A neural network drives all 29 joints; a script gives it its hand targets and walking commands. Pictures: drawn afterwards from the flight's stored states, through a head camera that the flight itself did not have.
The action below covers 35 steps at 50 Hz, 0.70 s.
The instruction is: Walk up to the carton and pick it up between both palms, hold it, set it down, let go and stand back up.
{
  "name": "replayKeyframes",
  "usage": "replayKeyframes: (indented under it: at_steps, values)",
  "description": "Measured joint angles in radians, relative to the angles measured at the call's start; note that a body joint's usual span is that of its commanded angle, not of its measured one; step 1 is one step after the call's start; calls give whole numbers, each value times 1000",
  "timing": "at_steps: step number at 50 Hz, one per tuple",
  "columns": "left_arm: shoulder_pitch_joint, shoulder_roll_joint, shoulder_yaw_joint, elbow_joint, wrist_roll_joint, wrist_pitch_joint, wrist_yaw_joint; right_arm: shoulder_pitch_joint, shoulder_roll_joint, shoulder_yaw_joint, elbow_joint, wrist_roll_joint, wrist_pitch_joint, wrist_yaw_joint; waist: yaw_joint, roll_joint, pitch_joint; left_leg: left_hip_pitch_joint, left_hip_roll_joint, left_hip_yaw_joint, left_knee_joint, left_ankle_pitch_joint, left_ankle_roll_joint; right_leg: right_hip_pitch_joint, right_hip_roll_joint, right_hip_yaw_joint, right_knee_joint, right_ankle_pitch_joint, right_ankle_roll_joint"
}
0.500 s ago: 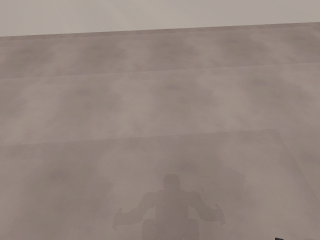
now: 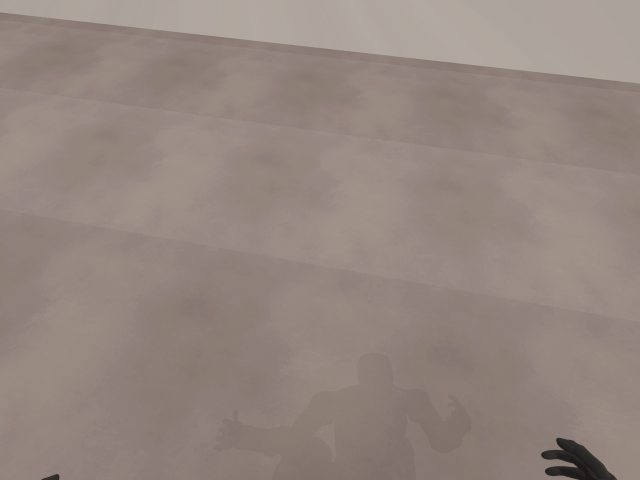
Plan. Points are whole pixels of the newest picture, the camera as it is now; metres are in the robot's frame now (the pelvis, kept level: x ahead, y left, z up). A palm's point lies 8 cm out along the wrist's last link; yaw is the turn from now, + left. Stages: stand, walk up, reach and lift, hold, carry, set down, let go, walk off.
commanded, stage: walk up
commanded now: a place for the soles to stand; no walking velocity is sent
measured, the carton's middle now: out of the picture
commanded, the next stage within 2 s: none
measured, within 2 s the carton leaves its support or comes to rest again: neither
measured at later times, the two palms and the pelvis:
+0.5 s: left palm out of the picture +0.00 +0.42 -0.03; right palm (430, 315) +0.36 -0.18 -0.05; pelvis +0.10 +0.05 +0.03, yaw +27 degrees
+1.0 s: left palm out of the picture +0.10 +0.54 -0.06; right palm (274, 245) +0.55 +0.06 -0.08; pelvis +0.26 +0.22 +0.01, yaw +51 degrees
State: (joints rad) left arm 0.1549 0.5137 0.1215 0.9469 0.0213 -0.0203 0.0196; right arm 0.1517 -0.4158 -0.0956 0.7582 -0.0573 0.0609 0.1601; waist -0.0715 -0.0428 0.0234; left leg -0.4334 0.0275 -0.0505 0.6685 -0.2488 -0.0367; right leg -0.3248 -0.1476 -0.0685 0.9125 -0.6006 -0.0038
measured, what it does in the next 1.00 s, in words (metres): walks ahead, turning left: right foot, then left foot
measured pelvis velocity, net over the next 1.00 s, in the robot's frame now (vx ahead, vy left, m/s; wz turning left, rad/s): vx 0.26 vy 0.22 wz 0.88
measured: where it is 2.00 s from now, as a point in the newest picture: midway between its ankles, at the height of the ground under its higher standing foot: (91, 447)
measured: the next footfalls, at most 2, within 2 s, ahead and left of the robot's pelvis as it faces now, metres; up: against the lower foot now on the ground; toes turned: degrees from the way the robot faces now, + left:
right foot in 0.16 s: +0.17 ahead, -0.05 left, +0.00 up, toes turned +9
left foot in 0.64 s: +0.12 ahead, +0.28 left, +0.00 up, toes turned +41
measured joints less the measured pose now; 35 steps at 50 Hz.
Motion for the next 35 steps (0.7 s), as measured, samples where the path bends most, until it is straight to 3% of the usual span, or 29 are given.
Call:
replayKeyframes:
  at_steps: [2, 4, 8, 9, 10, 12, 17, 22, 26, 31, 32, 34, 35]
  values:
    - [-19, -26, -24, -15, -10, -14, -6, 28, 22, 16, -7, 7, 10, 0, -27, 8, 3, 30, -33, -40, -69, 33, 26, -63, 72, 15, 32, 14, 3]
    - [-33, -51, -42, -32, -17, -34, -10, 48, 31, 22, -6, 5, 18, -1, -35, 14, 17, 68, -66, -69, -133, 67, 43, -102, 110, 15, -27, 81, 5]
    - [-5, -80, -56, -64, -20, -52, -6, 70, 24, 15, -19, -4, 34, 6, -33, 30, 28, 113, -132, -111, -167, 74, 51, -93, 148, 31, -264, 214, -7]
    - [9, -86, -54, -68, -18, -57, -3, 72, 16, 11, -24, -8, 36, 6, -24, 46, 28, 113, -141, -123, -141, 54, 52, -67, 154, 31, -318, 320, -30]
    - [28, -89, -52, -72, -13, -62, 1, 73, 11, 5, -24, -9, 40, 2, -7, 61, 23, 102, -148, -130, -93, -13, 60, -48, 151, 21, -346, 415, -45]
    - [56, -78, -44, -72, -4, -57, 12, 74, 15, 0, -14, -13, 40, -9, 18, 77, -1, 35, -151, -106, 70, -79, 52, -18, 133, -13, -375, 438, -54]
    - [95, -22, -2, -66, 9, -62, 19, 83, -9, -4, -7, -1, 24, 18, 69, 83, -39, -80, -56, -27, 311, -18, 30, 90, 92, -97, -512, 425, -47]
    - [104, -7, 13, -73, 17, -64, 6, 59, -52, -9, 10, 21, 16, 35, 94, 92, -43, -79, 69, 1, 201, 53, 5, 171, 74, -182, -547, 396, -20]
    - [108, -15, 14, -87, 22, -62, -8, 17, -62, -5, 14, 16, 18, 39, 113, 85, -44, -62, 121, 43, 80, 40, 6, 201, 52, -248, -510, 336, 3]
    - [130, -6, 7, -78, 28, -52, -23, -29, -46, 0, -2, 19, 1, 44, 124, 50, -61, 5, 125, 113, -28, -19, 45, 220, -1, -313, -421, 232, 41]
    - [132, 0, 5, -71, 29, -51, -26, -37, -39, -2, -5, 17, -6, 41, 121, 34, -64, 16, 112, 123, -40, -5, 39, 216, -25, -321, -384, 203, 48]
    - [137, 3, 2, -56, 26, -46, -30, -59, -17, 1, -6, 10, -21, 27, 111, -22, -46, 37, 57, 142, -19, -27, 27, 181, -95, -276, -241, 173, 19]
    - [137, -9, -7, -51, 21, -42, -34, -59, -15, 3, -13, 12, -30, 18, 95, -21, -44, 40, 41, 132, -11, -47, 30, 134, -80, -204, -125, 151, 12]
